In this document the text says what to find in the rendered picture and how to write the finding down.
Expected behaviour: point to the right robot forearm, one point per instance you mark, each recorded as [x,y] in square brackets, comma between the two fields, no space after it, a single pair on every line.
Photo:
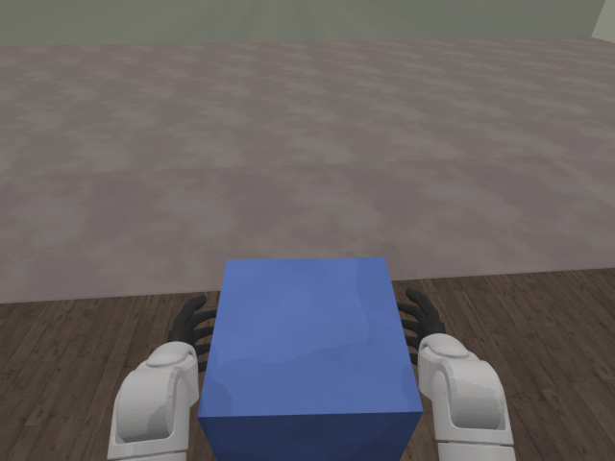
[468,402]

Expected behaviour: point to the robot right hand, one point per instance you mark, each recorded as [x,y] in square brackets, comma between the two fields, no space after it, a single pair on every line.
[427,315]

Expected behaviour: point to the carton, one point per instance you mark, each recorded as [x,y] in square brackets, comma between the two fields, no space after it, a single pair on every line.
[308,361]

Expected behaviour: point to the robot left hand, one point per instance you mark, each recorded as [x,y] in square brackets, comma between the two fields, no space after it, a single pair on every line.
[186,322]

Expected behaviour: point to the left robot forearm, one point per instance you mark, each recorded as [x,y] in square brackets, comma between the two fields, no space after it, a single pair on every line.
[150,419]

